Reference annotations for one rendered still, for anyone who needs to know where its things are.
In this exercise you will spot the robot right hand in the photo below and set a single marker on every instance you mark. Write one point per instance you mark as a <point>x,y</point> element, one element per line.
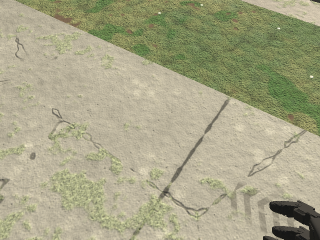
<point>302,213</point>

